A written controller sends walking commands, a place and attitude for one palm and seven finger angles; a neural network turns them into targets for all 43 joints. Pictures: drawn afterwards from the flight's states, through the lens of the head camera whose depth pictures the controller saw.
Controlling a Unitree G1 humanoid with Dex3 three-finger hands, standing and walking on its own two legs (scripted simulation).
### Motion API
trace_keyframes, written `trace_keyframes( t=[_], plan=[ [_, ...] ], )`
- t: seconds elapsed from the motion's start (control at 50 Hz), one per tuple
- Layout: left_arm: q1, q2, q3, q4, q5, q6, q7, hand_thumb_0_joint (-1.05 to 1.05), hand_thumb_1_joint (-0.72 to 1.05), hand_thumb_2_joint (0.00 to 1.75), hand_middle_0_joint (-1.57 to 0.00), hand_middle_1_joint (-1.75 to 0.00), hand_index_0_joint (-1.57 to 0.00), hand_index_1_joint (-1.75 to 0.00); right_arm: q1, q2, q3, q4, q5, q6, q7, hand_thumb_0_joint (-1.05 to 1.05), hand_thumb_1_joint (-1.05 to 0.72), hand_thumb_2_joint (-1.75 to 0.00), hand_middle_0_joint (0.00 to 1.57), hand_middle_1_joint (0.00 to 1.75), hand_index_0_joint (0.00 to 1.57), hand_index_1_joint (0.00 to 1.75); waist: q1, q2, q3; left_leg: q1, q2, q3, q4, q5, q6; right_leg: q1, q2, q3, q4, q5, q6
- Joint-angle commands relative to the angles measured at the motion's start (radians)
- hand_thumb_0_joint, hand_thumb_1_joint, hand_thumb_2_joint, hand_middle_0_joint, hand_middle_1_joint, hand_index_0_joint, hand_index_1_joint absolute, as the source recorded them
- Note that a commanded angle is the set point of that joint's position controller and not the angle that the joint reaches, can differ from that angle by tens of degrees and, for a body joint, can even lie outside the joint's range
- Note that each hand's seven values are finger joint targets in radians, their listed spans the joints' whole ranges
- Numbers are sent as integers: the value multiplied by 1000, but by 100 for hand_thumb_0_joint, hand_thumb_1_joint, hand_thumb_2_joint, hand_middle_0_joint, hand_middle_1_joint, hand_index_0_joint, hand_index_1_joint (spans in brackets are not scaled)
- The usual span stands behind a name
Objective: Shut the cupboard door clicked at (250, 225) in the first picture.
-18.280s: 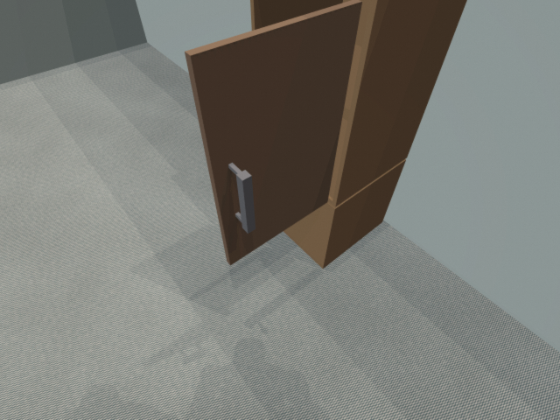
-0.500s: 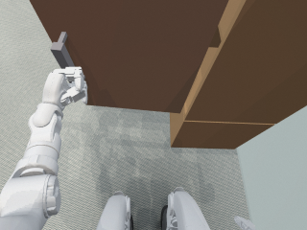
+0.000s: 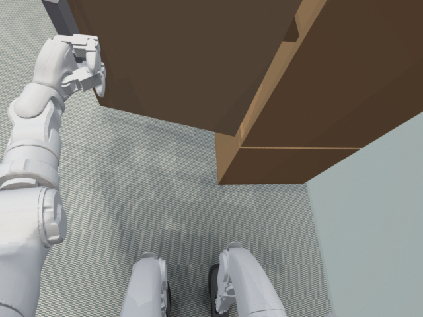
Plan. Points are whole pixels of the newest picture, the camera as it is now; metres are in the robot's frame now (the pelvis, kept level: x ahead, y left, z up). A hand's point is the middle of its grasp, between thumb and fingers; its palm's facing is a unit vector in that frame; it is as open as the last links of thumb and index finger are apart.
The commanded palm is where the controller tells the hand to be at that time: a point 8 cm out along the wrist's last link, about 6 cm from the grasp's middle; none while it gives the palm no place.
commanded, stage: push the door shut along its arc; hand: left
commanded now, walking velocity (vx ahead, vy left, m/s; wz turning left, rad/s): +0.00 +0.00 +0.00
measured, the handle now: (78, 36) +0.60 +0.20 +0.06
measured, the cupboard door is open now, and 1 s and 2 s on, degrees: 77 66 63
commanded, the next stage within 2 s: pull the fist back off the door in 0.84 s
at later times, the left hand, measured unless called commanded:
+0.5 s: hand (136, 45) +0.59 +0.10 +0.07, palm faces -0.39 -0.92 -0.02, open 3.1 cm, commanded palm +0.60 +0.13 +0.06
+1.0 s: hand (140, 35) +0.61 +0.09 +0.07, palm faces -0.35 -0.94 +0.02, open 3.1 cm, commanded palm +0.63 +0.08 +0.06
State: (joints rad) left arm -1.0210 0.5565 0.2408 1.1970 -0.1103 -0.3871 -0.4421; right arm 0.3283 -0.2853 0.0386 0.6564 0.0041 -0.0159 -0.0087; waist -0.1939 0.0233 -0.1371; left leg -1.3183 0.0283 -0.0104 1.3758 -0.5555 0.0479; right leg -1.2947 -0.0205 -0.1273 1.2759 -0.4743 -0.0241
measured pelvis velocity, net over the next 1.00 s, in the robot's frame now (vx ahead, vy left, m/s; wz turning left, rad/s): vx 0.00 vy -0.01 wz -0.04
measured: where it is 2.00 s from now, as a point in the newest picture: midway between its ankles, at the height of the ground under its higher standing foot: (191, 313)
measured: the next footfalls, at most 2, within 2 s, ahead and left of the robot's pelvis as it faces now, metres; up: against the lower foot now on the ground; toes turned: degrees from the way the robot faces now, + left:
none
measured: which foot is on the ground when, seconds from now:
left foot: down 0.00-1.00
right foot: down 0.00-1.00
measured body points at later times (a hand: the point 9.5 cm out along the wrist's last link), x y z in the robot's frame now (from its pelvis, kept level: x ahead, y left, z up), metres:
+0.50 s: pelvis +0.01 +0.01 -0.01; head +0.20 +0.03 +0.39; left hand +0.60 +0.15 +0.07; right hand -0.01 -0.26 -0.10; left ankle +0.04 +0.09 -0.60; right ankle +0.06 -0.12 -0.60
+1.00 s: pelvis +0.00 -0.01 -0.03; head +0.22 +0.03 +0.37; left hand +0.62 +0.15 +0.07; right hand -0.02 -0.28 -0.11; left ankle +0.04 +0.09 -0.60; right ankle +0.06 -0.12 -0.60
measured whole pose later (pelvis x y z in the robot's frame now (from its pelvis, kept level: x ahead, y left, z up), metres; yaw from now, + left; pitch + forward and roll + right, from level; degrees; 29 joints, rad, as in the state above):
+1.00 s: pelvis +0.00 -0.01 -0.03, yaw -2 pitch +34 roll -7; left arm -1.40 0.66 0.23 1.32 -0.01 -0.17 -0.43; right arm 0.35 -0.27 0.06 0.67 -0.04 -0.08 -0.02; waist -0.30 0.04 -0.13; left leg -1.49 0.06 -0.04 1.48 -0.60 0.03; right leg -1.46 0.01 -0.15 1.36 -0.50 -0.04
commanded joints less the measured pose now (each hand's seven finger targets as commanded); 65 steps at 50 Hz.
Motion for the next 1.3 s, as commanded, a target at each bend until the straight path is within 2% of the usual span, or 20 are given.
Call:
trace_keyframes(
  t=[0.0, 0.04, 0.14, 0.18, 0.22, 0.3, 0.4, 0.5, 0.6, 0.76, 0.84, 0.92, 0.94, 0.98, 1.02, 1.04, 1.08, 1.12, 1.2, 1.28],
  plan=[
    [-622, 107, -12, -228, 9, -38, -10, 0, 90, 90, -130, -150, -130, -150, 189, -202, -67, -36, -8, -19, -17, 0, -90, -90, 20, 30, 20, 30, -105, 229, -540, 555, -2, -147, -173, 295, -17, 61, 53, 63, -132, 120, -27],
    [-617, 110, -15, -230, 19, -30, -15, 0, 90, 90, -130, -150, -130, -150, 195, -204, -67, -37, -11, -17, -13, 0, -90, -90, 20, 30, 20, 30, -93, 259, -558, 592, 2, -159, -177, 322, -27, 46, 52, 59, -128, 127, -29],
    [-667, 89, -32, -228, 23, -2, -29, 0, 90, 90, -130, -150, -130, -150, 213, -205, -70, -27, -16, -14, -11, 0, -90, -90, 20, 30, 20, 30, -111, 278, -579, 648, 13, -187, -168, 379, -36, -9, 54, 49, -115, 148, -26],
    [-672, 134, 5, -197, 27, 17, -22, 0, 90, 90, -130, -150, -130, -150, 221, -207, -65, -28, -17, -13, -14, 0, -90, -90, 20, 30, 20, 30, -117, 241, -549, 594, 10, -173, -164, 351, -28, 18, 58, 49, -118, 145, -26],
    [-687, 167, 32, -204, 32, 20, -16, 0, 90, 90, -130, -150, -130, -150, 231, -207, -59, -35, -21, -12, -14, 0, -90, -90, 20, 30, 20, 30, -110, 260, -575, 594, 11, -169, -154, 390, -29, 20, 59, 50, -107, 157, -26],
    [-695, 169, 29, -169, 46, 29, -14, 0, 90, 90, -130, -150, -130, -150, 239, -199, -55, -38, -23, -14, -13, 0, -90, -90, 20, 30, 20, 30, -122, 239, -549, 549, 8, -155, -136, 391, -21, 33, 65, 52, -106, 164, -25],
    [-704, 219, 66, -166, 58, 45, -21, 0, 90, 90, -130, -150, -130, -150, 253, -199, -53, -49, -29, -15, -13, 0, -90, -90, 20, 30, 20, 30, -115, 271, -603, 551, 10, -146, -113, 451, -21, 48, 68, 53, -87, 194, -26],
    [-686, 298, 113, -136, 82, 70, -25, 0, 90, 90, -130, -150, -130, -150, 265, -195, -45, -65, -28, -12, -14, 0, -90, -90, 20, 30, 20, 30, -111, 220, -606, 442, 6, -111, -87, 446, -8, 139, 75, 67, -83, 239, -21],
    [-761, 226, 42, -173, 78, 86, -49, 0, 90, 90, -130, -150, -130, -150, 273, -189, -54, -44, -27, -18, -20, 0, -90, -90, 20, 30, 20, 30, -142, 252, -616, 483, 10, -109, -76, 459, -4, 111, 77, 68, -94, 256, -18],
    [-897, 196, -11, -112, 73, 127, -66, 0, 90, 90, -130, -150, -130, -150, 276, -195, -50, 8, -32, -45, -36, 0, -90, -90, 20, 30, 20, 30, -197, 264, -582, 446, 4, -100, -44, 398, 4, 62, 83, 65, -105, 216, -21],
    [-941, 140, -57, -103, 71, 138, -68, 0, 90, 90, -130, -150, -130, -150, 264, -199, -48, 26, -34, -58, -37, 0, -90, -90, 20, 30, 20, 30, -218, 297, -584, 461, 6, -105, -27, 396, 6, 9, 87, 56, -93, 203, -25],
    [-989, 138, -74, -123, 76, 144, -68, 0, 90, 90, -130, -150, -130, -150, 252, -203, -47, 39, -36, -73, -38, 0, -90, -90, 20, 30, 20, 30, -222, 354, -606, 486, 7, -110, -16, 406, 4, -24, 89, 48, -74, 198, -29],
    [-993, 182, 146, -144, 4, 151, 135, 0, 90, 90, -130, -150, -130, -150, 337, -183, -29, -11, -66, -80, -29, 0, -90, -90, 20, 30, 20, 30, -178, 372, -617, 446, 25, -129, -45, 396, -7, 0, 75, 58, -78, 209, -24],
    [-919, 109, 134, -97, 36, 150, 311, 0, 90, 90, -130, -150, -130, -150, 337, -172, -31, -18, -83, -71, 10, 0, -90, -90, 20, 30, 20, 30, -178, 299, -588, 406, 26, -136, -66, 364, -17, 29, 70, 57, -82, 187, -13],
    [-909, 85, 141, -153, 86, 87, 460, 0, 90, 90, -130, -150, -130, -150, 347, -164, -37, -32, -107, -65, 46, 0, -90, -90, 20, 30, 20, 30, -158, 320, -613, 414, 24, -138, -76, 372, -25, 32, 65, 57, -79, 183, -6],
    [-912, 86, 106, -176, 149, 51, 507, 0, 90, 90, -130, -150, -130, -150, 348, -162, -43, -29, -115, -59, 66, 0, -90, -90, 20, 30, 20, 30, -159, 342, -648, 436, 22, -136, -73, 385, -28, 38, 62, 60, -75, 186, -5],
    [-893, 122, 72, -167, 243, 7, 539, 0, 90, 90, -130, -150, -130, -150, 355, -168, -52, -27, -117, -36, 92, 0, -90, -90, 20, 30, 20, 30, -164, 344, -665, 440, 17, -124, -74, 383, -26, 74, 60, 67, -86, 191, -5],
    [-887, 144, 68, -170, 262, -14, 512, 0, 90, 90, -130, -150, -130, -150, 358, -174, -58, -36, -108, -14, 102, 0, -90, -90, 20, 30, 20, 30, -165, 327, -698, 445, 13, -123, -88, 381, -24, 132, 62, 73, -98, 208, -6],
    [-785, 168, 118, -139, 182, 6, 429, 0, 90, 90, -130, -150, -130, -150, 348, -173, -51, -59, -83, 5, 93, 0, -90, -90, 20, 30, 20, 30, -133, 259, -691, 375, 3, -99, -135, 309, -16, 275, 69, 92, -141, 208, -7],
    [-653, 150, 149, -162, 131, -23, 412, 0, 90, 90, -130, -150, -130, -150, 328, -157, -49, -75, -72, 8, 87, 0, -90, -90, 20, 30, 20, 30, -96, 195, -629, 323, 0, -71, -164, 298, -13, 357, 68, 109, -172, 231, -2]
  ],
)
